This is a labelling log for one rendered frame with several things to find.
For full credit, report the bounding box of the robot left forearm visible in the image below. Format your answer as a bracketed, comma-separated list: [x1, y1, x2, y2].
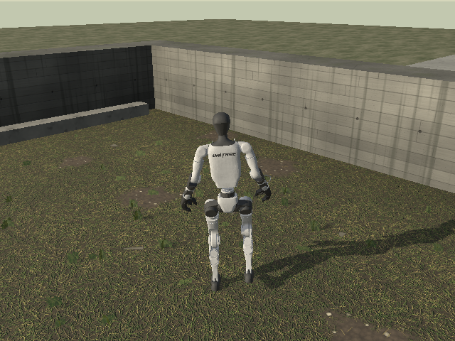
[183, 173, 197, 200]

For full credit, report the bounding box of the left robot thigh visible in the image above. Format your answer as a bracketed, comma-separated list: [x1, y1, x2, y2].
[204, 199, 220, 248]

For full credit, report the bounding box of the right robot upper arm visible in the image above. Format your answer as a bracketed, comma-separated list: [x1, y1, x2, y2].
[238, 141, 261, 179]

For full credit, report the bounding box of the robot right forearm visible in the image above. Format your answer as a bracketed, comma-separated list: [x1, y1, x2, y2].
[255, 168, 269, 191]

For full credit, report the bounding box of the left robot upper arm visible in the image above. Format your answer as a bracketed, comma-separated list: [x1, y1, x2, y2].
[191, 144, 209, 184]

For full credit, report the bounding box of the robot thigh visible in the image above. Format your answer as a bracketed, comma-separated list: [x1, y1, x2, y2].
[237, 196, 252, 237]
[204, 199, 220, 248]

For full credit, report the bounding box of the left robot hand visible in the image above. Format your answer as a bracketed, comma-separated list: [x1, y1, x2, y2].
[181, 196, 197, 212]

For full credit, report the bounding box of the right robot hand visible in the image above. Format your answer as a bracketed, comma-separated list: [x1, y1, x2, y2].
[255, 188, 272, 202]

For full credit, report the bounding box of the right robot thigh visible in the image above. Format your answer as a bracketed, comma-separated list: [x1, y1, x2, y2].
[237, 196, 252, 237]

